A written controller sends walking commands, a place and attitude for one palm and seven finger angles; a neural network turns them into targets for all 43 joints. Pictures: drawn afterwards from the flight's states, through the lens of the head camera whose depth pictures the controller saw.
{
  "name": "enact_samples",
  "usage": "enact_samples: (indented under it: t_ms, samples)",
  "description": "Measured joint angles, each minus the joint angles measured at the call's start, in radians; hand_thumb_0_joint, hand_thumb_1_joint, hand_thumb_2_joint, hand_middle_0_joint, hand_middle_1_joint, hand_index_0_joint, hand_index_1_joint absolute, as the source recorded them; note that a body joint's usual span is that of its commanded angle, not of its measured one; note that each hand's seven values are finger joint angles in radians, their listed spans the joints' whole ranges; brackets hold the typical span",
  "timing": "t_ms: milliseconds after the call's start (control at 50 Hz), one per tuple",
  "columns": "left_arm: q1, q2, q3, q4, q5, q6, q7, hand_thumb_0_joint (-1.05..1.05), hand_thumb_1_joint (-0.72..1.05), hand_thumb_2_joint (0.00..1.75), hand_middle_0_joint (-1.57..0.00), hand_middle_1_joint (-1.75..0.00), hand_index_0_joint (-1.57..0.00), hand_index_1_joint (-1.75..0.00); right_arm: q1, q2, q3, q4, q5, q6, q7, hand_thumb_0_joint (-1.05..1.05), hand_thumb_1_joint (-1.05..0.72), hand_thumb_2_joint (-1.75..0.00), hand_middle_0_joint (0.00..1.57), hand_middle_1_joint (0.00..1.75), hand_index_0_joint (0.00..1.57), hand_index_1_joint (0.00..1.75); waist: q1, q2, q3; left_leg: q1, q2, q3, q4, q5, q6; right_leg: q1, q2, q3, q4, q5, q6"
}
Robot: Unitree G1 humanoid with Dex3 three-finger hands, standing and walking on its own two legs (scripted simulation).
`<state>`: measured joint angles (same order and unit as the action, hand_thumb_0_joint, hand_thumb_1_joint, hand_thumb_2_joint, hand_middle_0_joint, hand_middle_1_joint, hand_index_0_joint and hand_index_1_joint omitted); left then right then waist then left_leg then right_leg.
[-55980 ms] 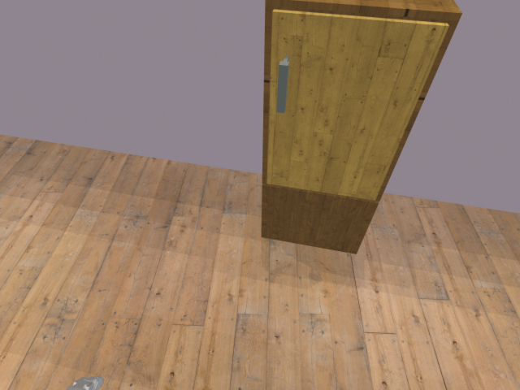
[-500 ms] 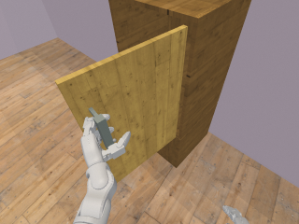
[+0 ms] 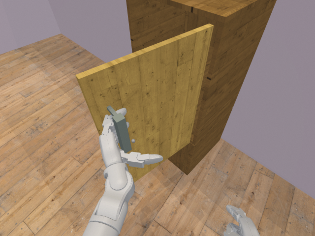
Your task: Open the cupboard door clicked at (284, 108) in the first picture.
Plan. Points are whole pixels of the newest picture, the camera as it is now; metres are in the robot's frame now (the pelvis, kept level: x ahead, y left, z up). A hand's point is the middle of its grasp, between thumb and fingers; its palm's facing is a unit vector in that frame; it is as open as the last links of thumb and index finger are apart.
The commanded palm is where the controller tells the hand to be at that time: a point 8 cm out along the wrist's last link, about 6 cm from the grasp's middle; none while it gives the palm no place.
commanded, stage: slide the hand sideways off the handle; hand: left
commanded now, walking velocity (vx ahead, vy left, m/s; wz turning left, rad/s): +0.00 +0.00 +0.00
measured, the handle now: (118, 129) +0.37 +0.13 +0.08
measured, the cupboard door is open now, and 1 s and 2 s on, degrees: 82 84 84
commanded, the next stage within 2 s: draw the hand back to the body in 1.26 s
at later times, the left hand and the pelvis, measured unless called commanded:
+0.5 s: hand (134, 158) +0.28 +0.08 +0.08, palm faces -0.06 -1.00 +0.01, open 16.1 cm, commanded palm +0.25 +0.15 +0.08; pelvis -0.01 +0.01 +0.00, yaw -2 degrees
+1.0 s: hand (109, 170) +0.25 +0.13 +0.07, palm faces +0.01 -1.00 -0.03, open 16.2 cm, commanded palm +0.21 +0.20 +0.08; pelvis +0.01 -0.01 +0.00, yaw +0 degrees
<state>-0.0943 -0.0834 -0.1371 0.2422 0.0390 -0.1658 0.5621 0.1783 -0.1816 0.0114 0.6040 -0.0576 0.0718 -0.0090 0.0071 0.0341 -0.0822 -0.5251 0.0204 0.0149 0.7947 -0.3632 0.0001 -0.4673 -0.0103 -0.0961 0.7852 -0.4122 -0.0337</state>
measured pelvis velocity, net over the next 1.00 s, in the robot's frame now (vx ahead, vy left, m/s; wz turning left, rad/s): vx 0.01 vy -0.01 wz -0.01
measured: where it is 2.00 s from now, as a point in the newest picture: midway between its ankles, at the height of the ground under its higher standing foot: outside the picture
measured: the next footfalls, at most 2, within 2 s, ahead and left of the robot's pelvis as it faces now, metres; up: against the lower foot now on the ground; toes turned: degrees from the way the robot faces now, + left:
none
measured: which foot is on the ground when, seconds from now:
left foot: down 0.00-1.00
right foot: down 0.00-1.00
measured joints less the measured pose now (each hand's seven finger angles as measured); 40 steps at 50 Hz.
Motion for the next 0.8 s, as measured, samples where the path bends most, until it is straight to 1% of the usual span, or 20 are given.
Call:
enact_samples:
  t_ms: [80,100,120,140,180,220,240,260,280,300,340,420,520,580,800]
  samples:
    - [-0.007,-0.009,-0.016,-0.007,0.009,0.015,0.017,-0.01,-0.5,0.3,-0.42,-0.7,-0.43,-0.68,-0.003,0.003,0.002,0.002,0.0,0.006,0.003,0.01,-0.91,-0.9,0.2,0.29,0.2,0.3,0.003,0.0,0.002,-0.009,-0.004,0.001,0.012,-0.004,0.006,-0.007,-0.004,0.001,0.008,-0.001,0.006]
    - [-0.002,-0.005,-0.018,-0.012,0.02,0.014,0.001,-0.01,-0.5,0.3,-0.42,-0.68,-0.43,-0.66,-0.003,0.004,0.005,0.003,0.001,0.006,0.005,0.01,-0.91,-0.9,0.2,0.29,0.2,0.3,0.003,-0.003,0.003,-0.011,-0.006,0.002,0.013,-0.003,0.008,-0.009,-0.007,0.002,0.011,-0.001,0.007]
    - [0.008,0.008,-0.016,-0.018,0.027,0.005,-0.045,-0.01,-0.5,0.3,-0.42,-0.66,-0.41,-0.64,0.001,0.005,0.006,0.0,0.004,0.007,0.005,0.01,-0.91,-0.9,0.2,0.29,0.2,0.3,0.004,-0.006,0.005,-0.012,-0.008,0.003,0.013,-0.003,0.01,-0.011,-0.009,0.003,0.013,-0.002,0.008]
    - [0.019,0.032,-0.016,-0.025,0.026,-0.009,-0.11,-0.01,-0.5,0.3,-0.4,-0.63,-0.38,-0.61,0.007,0.005,0.007,-0.006,0.009,0.006,0.004,0.01,-0.91,-0.9,0.2,0.29,0.2,0.3,0.006,-0.008,0.006,-0.011,-0.01,0.004,0.013,-0.001,0.011,-0.011,-0.01,0.004,0.014,-0.001,0.009]
    - [0.04,0.095,-0.024,-0.036,0.005,-0.04,-0.258,-0.01,-0.49,0.3,-0.35,-0.56,-0.31,-0.55,0.026,0.001,0.011,-0.02,0.023,-0.003,-0.002,0.01,-0.91,-0.9,0.2,0.29,0.2,0.3,0.008,-0.007,0.011,-0.008,-0.011,0.004,0.013,0.0,0.014,-0.007,-0.012,0.004,0.014,0.0,0.011]
    - [0.049,0.151,-0.035,-0.039,-0.047,-0.062,-0.393,-0.01,-0.5,0.3,-0.31,-0.49,-0.26,-0.49,0.042,-0.01,0.016,-0.03,0.042,-0.019,-0.011,0.01,-0.91,-0.9,0.2,0.29,0.2,0.3,0.007,0.003,0.018,-0.003,-0.012,0.002,0.016,0.0,0.016,0.002,-0.012,0.001,0.01,0.003,0.013]
    - [0.048,0.166,-0.04,-0.038,-0.079,-0.065,-0.441,-0.01,-0.5,0.3,-0.28,-0.47,-0.23,-0.46,0.047,-0.016,0.019,-0.032,0.051,-0.029,-0.015,0.01,-0.91,-0.9,0.2,0.29,0.2,0.3,0.006,0.008,0.022,0.0,-0.012,0.0,0.017,-0.001,0.018,0.008,-0.012,0.0,0.008,0.004,0.015]
    - [0.046,0.172,-0.042,-0.035,-0.108,-0.065,-0.475,-0.01,-0.5,0.3,-0.26,-0.44,-0.22,-0.44,0.05,-0.022,0.022,-0.031,0.058,-0.04,-0.018,0.01,-0.91,-0.9,0.2,0.29,0.2,0.3,0.005,0.013,0.026,0.003,-0.012,0.001,0.017,0.0,0.019,0.012,-0.012,0.0,0.005,0.007,0.016]
    - [0.045,0.171,-0.04,-0.032,-0.131,-0.061,-0.494,-0.01,-0.5,0.3,-0.25,-0.42,-0.2,-0.42,0.051,-0.026,0.024,-0.03,0.063,-0.05,-0.02,0.01,-0.91,-0.9,0.2,0.29,0.2,0.3,0.004,0.015,0.029,0.006,-0.013,0.003,0.016,0.001,0.02,0.014,-0.013,0.002,0.003,0.009,0.018]
    - [0.046,0.165,-0.036,-0.031,-0.146,-0.057,-0.503,-0.01,-0.5,0.3,-0.23,-0.4,-0.19,-0.4,0.052,-0.028,0.026,-0.03,0.066,-0.058,-0.02,0.01,-0.91,-0.9,0.2,0.29,0.2,0.3,0.003,0.015,0.029,0.009,-0.013,0.006,0.013,0.002,0.021,0.015,-0.013,0.006,0.001,0.011,0.019]
    - [0.055,0.148,-0.032,-0.039,-0.154,-0.05,-0.497,-0.01,-0.5,0.3,-0.21,-0.37,-0.19,-0.37,0.054,-0.029,0.028,-0.032,0.069,-0.072,-0.015,0.01,-0.91,-0.9,0.2,0.29,0.2,0.3,0.0,0.011,0.029,0.014,-0.013,0.015,0.005,0.006,0.023,0.014,-0.014,0.014,-0.001,0.016,0.022]
    - [0.088,0.127,-0.023,-0.07,-0.124,-0.043,-0.466,-0.01,-0.5,0.3,-0.2,-0.36,-0.2,-0.35,0.058,-0.023,0.03,-0.048,0.063,-0.088,0.003,0.01,-0.91,-0.9,0.2,0.29,0.2,0.3,-0.007,0.0,0.026,0.022,-0.01,0.03,-0.006,0.01,0.024,0.011,-0.012,0.03,-0.002,0.02,0.022]
    - [0.151,0.135,-0.011,-0.124,-0.109,-0.052,-0.457,-0.01,-0.5,0.3,-0.2,-0.35,-0.2,-0.33,0.058,-0.016,0.034,-0.069,0.058,-0.087,0.01,0.01,-0.91,-0.9,0.2,0.29,0.2,0.3,-0.013,-0.01,0.028,0.032,-0.002,0.038,-0.011,0.008,0.02,0.015,-0.003,0.039,-0.004,0.019,0.018]
    - [0.189,0.152,0.001,-0.157,-0.111,-0.055,-0.469,-0.01,-0.5,0.3,-0.2,-0.34,-0.2,-0.32,0.055,-0.017,0.033,-0.074,0.057,-0.086,0.009,0.01,-0.9,-0.9,0.2,0.29,0.2,0.3,-0.012,-0.007,0.03,0.035,0.003,0.036,-0.011,0.005,0.016,0.019,0.002,0.037,-0.006,0.017,0.014]
    - [0.32,0.201,0.08,-0.255,-0.166,-0.072,-0.548,-0.01,-0.5,0.3,-0.2,-0.33,-0.19,-0.32,0.047,-0.033,0.022,-0.078,0.063,-0.109,-0.008,0.01,-0.9,-0.9,0.2,0.29,0.2,0.3,0.0,0.002,0.025,0.03,0.009,0.016,-0.008,-0.004,-0.001,0.019,0.009,0.017,-0.003,0.0,-0.001]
